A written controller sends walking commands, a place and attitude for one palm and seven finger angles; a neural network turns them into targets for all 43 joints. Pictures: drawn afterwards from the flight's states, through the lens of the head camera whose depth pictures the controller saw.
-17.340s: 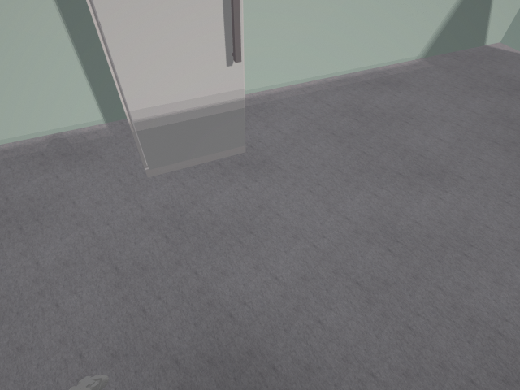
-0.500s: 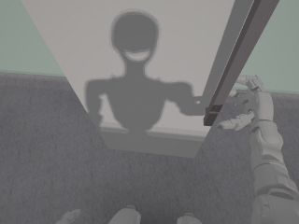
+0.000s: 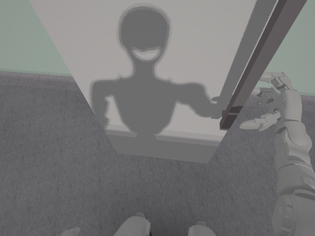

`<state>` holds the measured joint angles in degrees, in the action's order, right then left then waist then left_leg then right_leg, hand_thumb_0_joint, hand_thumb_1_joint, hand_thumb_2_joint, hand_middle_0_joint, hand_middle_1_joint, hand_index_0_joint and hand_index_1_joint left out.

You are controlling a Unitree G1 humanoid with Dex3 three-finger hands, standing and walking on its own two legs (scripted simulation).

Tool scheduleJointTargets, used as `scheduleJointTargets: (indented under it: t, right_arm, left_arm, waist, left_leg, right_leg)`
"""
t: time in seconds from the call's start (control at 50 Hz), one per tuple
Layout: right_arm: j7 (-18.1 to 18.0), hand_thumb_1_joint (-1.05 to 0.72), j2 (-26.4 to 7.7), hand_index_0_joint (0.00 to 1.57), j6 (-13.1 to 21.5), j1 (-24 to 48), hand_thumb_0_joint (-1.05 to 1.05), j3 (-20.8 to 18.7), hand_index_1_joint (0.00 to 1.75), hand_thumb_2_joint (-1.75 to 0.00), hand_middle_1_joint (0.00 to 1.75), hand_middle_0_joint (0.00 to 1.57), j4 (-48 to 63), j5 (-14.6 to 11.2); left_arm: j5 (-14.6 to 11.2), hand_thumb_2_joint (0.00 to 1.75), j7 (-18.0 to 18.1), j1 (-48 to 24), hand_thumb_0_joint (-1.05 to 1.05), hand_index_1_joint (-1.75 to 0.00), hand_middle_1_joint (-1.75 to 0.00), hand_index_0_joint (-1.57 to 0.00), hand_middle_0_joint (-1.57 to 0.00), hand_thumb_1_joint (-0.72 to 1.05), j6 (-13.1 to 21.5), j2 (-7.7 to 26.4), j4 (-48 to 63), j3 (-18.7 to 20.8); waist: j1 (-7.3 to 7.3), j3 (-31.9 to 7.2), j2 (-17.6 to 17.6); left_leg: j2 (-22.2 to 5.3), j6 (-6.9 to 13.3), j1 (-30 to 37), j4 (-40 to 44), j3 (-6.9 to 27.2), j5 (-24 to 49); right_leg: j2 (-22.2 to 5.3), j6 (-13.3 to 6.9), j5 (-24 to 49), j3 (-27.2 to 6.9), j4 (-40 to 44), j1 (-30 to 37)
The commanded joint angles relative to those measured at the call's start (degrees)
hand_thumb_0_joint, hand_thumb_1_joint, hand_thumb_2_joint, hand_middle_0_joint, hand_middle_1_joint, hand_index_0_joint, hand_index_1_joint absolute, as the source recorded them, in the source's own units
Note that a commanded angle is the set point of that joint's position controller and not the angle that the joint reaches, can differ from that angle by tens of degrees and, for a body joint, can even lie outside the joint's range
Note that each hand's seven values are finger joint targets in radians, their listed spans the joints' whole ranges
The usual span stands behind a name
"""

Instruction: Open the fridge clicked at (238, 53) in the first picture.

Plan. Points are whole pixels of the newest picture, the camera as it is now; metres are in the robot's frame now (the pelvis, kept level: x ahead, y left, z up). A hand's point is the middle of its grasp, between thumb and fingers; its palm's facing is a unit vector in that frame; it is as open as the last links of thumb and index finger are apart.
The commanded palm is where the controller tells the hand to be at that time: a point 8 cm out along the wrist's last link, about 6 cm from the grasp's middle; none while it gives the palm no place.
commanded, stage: slide the fingers in behind the handle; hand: right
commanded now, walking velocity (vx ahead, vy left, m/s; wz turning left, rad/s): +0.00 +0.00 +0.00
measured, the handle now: (252, 63) +0.50 -0.14 +0.16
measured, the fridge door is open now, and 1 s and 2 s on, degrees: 0 0 0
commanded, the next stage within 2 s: grip the handle and tug to test in 1.62 s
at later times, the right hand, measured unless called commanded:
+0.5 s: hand (251, 109) +0.43 -0.16 +0.08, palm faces -0.04 +1.00 +0.00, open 14.0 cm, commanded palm +0.40 -0.22 +0.07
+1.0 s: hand (247, 108) +0.43 -0.15 +0.08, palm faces +0.00 +1.00 -0.01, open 14.1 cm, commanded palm +0.40 -0.19 +0.07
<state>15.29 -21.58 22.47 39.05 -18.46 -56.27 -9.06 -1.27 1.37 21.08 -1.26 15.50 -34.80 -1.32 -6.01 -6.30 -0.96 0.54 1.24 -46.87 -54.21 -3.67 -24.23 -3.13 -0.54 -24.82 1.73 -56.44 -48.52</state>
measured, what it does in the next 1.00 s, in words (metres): stands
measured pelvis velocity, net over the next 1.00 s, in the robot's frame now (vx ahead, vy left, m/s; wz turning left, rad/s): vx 0.00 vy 0.00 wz -0.02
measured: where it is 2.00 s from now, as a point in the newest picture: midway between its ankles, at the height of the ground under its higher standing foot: outside the picture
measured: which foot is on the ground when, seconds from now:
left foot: down 0.00-1.00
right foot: down 0.00-1.00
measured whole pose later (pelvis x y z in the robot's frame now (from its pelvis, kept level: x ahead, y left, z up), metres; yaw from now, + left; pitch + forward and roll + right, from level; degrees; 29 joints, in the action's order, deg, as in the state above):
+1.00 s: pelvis +0.00 +0.00 +0.00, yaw -1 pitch +15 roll +1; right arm 6.6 -14.1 23.0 34.9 -10.8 -49.9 -8.6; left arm -0.9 0.4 20.0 0.5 14.9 -35.6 -0.7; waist -4.2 -6.3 -1.3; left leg -0.4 0.8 -44.3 -53.7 -3.8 -24.1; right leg -2.1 -0.9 -24.2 1.5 -55.6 -46.2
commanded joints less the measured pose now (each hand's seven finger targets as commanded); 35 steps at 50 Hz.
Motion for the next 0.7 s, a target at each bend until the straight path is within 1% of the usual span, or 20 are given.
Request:
scheduleJointTargets:
  t: [0.0, 0.06, 0.08, 0.1, 0.16, 0.2, 0.26, 0.28, 0.3, 0.36, 0.4, 0.44, 0.46, 0.48, 0.5, 0.54, 0.58, 0.62, 0.64, 0.68]
  right_arm:
    - [0.2, 0.50, -13.3, 0.30, 3.8, 18.7, 0.00, -2.2, 1.20, -0.30, 1.20, 0.30, 14.9, -1.5]
    - [0.0, 0.50, -11.9, 0.30, 3.8, 18.6, 0.00, -1.3, 1.20, -0.30, 1.20, 0.30, 17.1, -2.1]
    - [-0.1, 0.50, -11.2, 0.30, 3.7, 17.1, 0.00, -0.9, 1.20, -0.30, 1.20, 0.30, 16.8, -2.2]
    - [-0.2, 0.50, -10.2, 0.30, 3.8, 17.5, 0.00, -0.3, 1.20, -0.30, 1.20, 0.30, 17.3, -2.5]
    - [-0.4, 0.50, -9.3, 0.30, 4.2, 16.8, 0.00, 0.5, 1.20, -0.30, 1.20, 0.30, 18.9, -2.4]
    - [-0.7, 0.50, -6.7, 0.30, 4.1, 17.5, 0.00, 2.8, 1.20, -0.30, 1.20, 0.30, 19.4, -2.2]
    - [-1.9, 0.50, -6.8, 0.30, 3.6, 17.2, 0.00, 2.7, 1.20, -0.30, 1.20, 0.30, 17.8, -1.7]
    - [-2.2, 0.50, -4.2, 0.30, 3.7, 19.5, 0.00, 5.0, 1.20, -0.30, 1.20, 0.30, 18.8, -1.6]
    - [-2.7, 0.50, -4.3, 0.30, 3.7, 19.7, 0.00, 4.7, 1.20, -0.30, 1.20, 0.30, 18.4, -1.4]
    - [-4.2, 0.50, -4.4, 0.30, 3.9, 18.3, 0.00, 4.1, 1.20, -0.30, 1.20, 0.30, 19.7, -1.0]
    - [-5.0, 0.50, -3.6, 0.30, 3.7, 17.0, 0.00, 4.0, 1.20, -0.30, 1.20, 0.30, 18.8, -0.9]
    - [-5.6, 0.50, -5.3, 0.30, 3.7, 16.3, 0.00, 2.7, 1.20, -0.30, 1.20, 0.30, 18.3, -0.3]
    - [-5.9, 0.50, -5.9, 0.30, 3.6, 16.9, 0.00, 2.5, 1.20, -0.30, 1.20, 0.30, 17.8, 0.1]
    - [-6.0, 0.50, -4.3, 0.30, 3.6, 18.6, 0.00, 3.9, 1.20, -0.30, 1.20, 0.30, 17.5, 0.3]
    - [-6.1, 0.50, -4.8, 0.30, 3.7, 18.2, 0.00, 2.9, 1.20, -0.30, 1.20, 0.30, 17.8, 0.1]
    - [-6.1, 0.50, -5.3, 0.30, 4.2, 18.1, 0.00, 2.9, 1.20, -0.30, 1.20, 0.30, 20.0, 0.1]
    - [-6.1, 0.50, -2.2, 0.30, 4.7, 17.7, 0.00, 5.2, 1.20, -0.30, 1.20, 0.30, 22.3, -0.1]
    - [-6.2, 0.50, -0.9, 0.30, 4.4, 15.4, 0.00, 5.6, 1.20, -0.30, 1.20, 0.30, 21.3, -0.6]
    - [-6.2, 0.50, -0.9, 0.30, 4.0, 14.7, 0.00, 5.8, 1.20, -0.30, 1.20, 0.30, 19.9, -0.6]
    - [-6.5, 0.50, -1.4, 0.30, 3.6, 16.1, 0.00, 5.6, 1.20, -0.30, 1.20, 0.30, 19.6, -0.2]
  left_arm:
    - [-0.3, 0.90, 0.3, 4.1, 0.00, -0.30, -0.30, -0.20, -0.20, 0.90, 1.3, 8.3, 6.0, 3.3]
    - [-0.4, 0.90, 0.4, 3.5, 0.00, -0.30, -0.30, -0.20, -0.20, 0.90, 1.3, 8.1, 6.3, 3.2]
    - [-0.5, 0.90, 0.5, 3.2, 0.00, -0.30, -0.30, -0.20, -0.20, 0.90, 1.4, 8.0, 6.4, 3.2]
    - [-0.5, 0.90, 0.5, 3.0, 0.00, -0.30, -0.30, -0.20, -0.20, 0.90, 1.5, 8.0, 6.4, 3.2]
    - [-0.4, 0.90, 0.5, 2.8, 0.00, -0.30, -0.30, -0.20, -0.20, 0.90, 1.9, 8.0, 6.1, 3.4]
    - [-0.4, 0.90, 0.4, 2.6, 0.00, -0.30, -0.30, -0.20, -0.20, 0.90, 2.1, 7.8, 5.9, 3.3]
    - [-0.3, 0.90, 0.3, 2.5, 0.00, -0.30, -0.30, -0.20, -0.20, 0.90, 2.1, 8.1, 5.5, 3.3]
    - [-0.3, 0.90, 0.3, 2.1, 0.00, -0.30, -0.30, -0.20, -0.20, 0.90, 2.3, 7.8, 5.6, 3.3]
    - [-0.3, 0.90, 0.2, 2.1, 0.00, -0.30, -0.30, -0.20, -0.20, 0.90, 2.4, 7.9, 5.4, 3.4]
    - [0.0, 0.90, 0.0, 2.1, 0.00, -0.30, -0.30, -0.20, -0.20, 0.90, 2.6, 8.0, 5.5, 3.4]
    - [0.1, 0.90, -0.4, 2.0, 0.00, -0.30, -0.30, -0.20, -0.20, 0.90, 2.7, 7.8, 5.6, 3.4]
    - [0.3, 0.90, -0.3, 2.0, 0.00, -0.30, -0.30, -0.20, -0.20, 0.90, 2.6, 8.0, 5.9, 3.4]
    - [0.2, 0.90, -0.3, 1.6, 0.00, -0.30, -0.30, -0.20, -0.20, 0.90, 2.3, 7.8, 5.9, 3.1]
    - [0.2, 0.90, -0.4, 1.5, 0.00, -0.30, -0.30, -0.20, -0.20, 0.90, 2.4, 7.6, 5.9, 3.0]
    - [0.2, 0.90, -0.4, 1.5, 0.00, -0.30, -0.30, -0.20, -0.20, 0.90, 2.4, 7.6, 6.0, 3.2]
    - [0.3, 0.90, -0.3, 1.6, 0.00, -0.30, -0.30, -0.20, -0.20, 0.90, 2.5, 7.6, 6.5, 3.2]
    - [0.3, 0.90, -0.5, 1.3, 0.00, -0.30, -0.30, -0.20, -0.20, 0.90, 2.8, 7.2, 6.4, 3.3]
    - [0.2, 0.90, -0.7, 1.5, 0.00, -0.30, -0.30, -0.20, -0.20, 0.90, 3.0, 7.3, 6.0, 3.6]
    - [0.2, 0.90, -0.6, 1.9, 0.00, -0.30, -0.30, -0.20, -0.20, 0.90, 3.0, 7.5, 5.9, 3.5]
    - [0.1, 0.90, -0.6, 1.6, 0.00, -0.30, -0.30, -0.20, -0.20, 0.90, 2.8, 7.5, 5.6, 3.6]
  waist:
    - [0.98, -23.2, -1.8]
    - [0.54, -22.2, -2.0]
    - [0.91, -21.4, -2.1]
    - [0.42, -20.6, -1.8]
    - [0.68, -21.8, -2.2]
    - [0.28, -21.0, -3.4]
    - [0.30, -19.2, -2.5]
    - [-0.60, -19.3, -2.8]
    - [0.01, -19.2, -3.4]
    - [0.73, -22.5, -3.4]
    - [0.92, -21.7, -1.3]
    - [1.26, -21.3, -0.4]
    - [1.19, -20.0, -1.0]
    - [0.61, -19.1, -0.8]
    - [1.00, -19.8, 0.3]
    - [1.28, -21.9, -1.5]
    - [1.35, -24.0, -3.9]
    - [1.15, -22.2, -1.8]
    - [0.62, -20.5, 0.7]
    - [0.63, -19.8, 0.5]
  left_leg:
    - [1.5, -0.3, 15.9, 7.1, 3.5, 18.8]
    - [1.5, -0.3, 15.3, 7.6, 3.3, 17.9]
    - [1.6, -0.3, 14.9, 7.8, 3.2, 17.0]
    - [1.6, -0.3, 14.5, 8.1, 3.1, 16.5]
    - [1.6, -0.1, 14.0, 7.7, 2.8, 17.6]
    - [1.6, 0.0, 12.0, 7.4, 2.0, 17.0]
    - [1.6, 0.1, 10.0, 7.3, 1.6, 15.1]
    - [1.6, 0.0, 8.8, 7.4, 1.3, 14.3]
    - [1.6, 0.2, 8.3, 7.3, 1.2, 13.4]
    - [1.6, 0.3, 9.2, 6.3, 1.1, 16.0]
    - [1.6, 0.2, 10.0, 6.4, 1.0, 16.2]
    - [1.6, 0.2, 11.5, 6.4, 1.4, 16.3]
    - [1.4, 0.1, 11.2, 6.6, 1.6, 15.9]
    - [1.4, 0.1, 10.7, 6.6, 1.4, 15.0]
    - [1.4, 0.0, 11.4, 6.8, 1.6, 15.0]
    - [1.5, 0.3, 12.5, 6.6, 1.8, 16.2]
    - [1.5, 0.3, 11.5, 6.0, 1.4, 17.7]
    - [1.7, 0.2, 10.7, 6.6, 1.1, 16.9]
    - [1.8, 0.2, 11.1, 6.9, 1.0, 16.5]
    - [1.5, 0.0, 11.7, 7.2, 1.6, 15.7]
  right_leg:
    - [2.8, -1.4, 14.4, -1.3, 6.9, 12.6]
    - [2.8, -1.5, 13.8, -1.4, 7.5, 13.4]
    - [2.8, -1.3, 13.1, -1.5, 7.6, 13.6]
    - [2.7, -1.4, 12.6, -1.5, 7.8, 13.7]
    - [2.6, -1.2, 14.4, -1.9, 7.7, 15.8]
    - [2.5, -0.9, 15.0, -2.4, 8.0, 17.4]
    - [2.3, -0.7, 14.3, -3.1, 8.2, 17.5]
    - [2.3, -0.7, 13.7, -3.2, 8.2, 18.3]
    - [2.3, -0.4, 13.3, -3.6, 8.4, 18.9]
    - [2.2, -0.2, 17.2, -3.9, 7.9, 20.8]
    - [2.3, -0.2, 16.7, -3.6, 7.9, 19.4]
    - [2.6, -0.5, 15.8, -3.2, 7.7, 17.3]
    - [2.6, -0.5, 14.7, -3.0, 7.9, 16.3]
    - [2.7, -0.5, 13.6, -3.0, 8.1, 16.1]
    - [2.7, -0.6, 13.4, -2.9, 8.0, 15.9]
    - [2.8, -0.5, 14.9, -2.8, 8.0, 17.2]
    - [2.5, -0.1, 17.6, -3.0, 7.8, 20.3]
    - [2.4, -0.1, 17.0, -3.0, 7.9, 20.0]
    - [2.4, -0.4, 16.1, -3.0, 8.0, 18.3]
    - [2.7, -0.6, 13.7, -2.6, 8.2, 16.4]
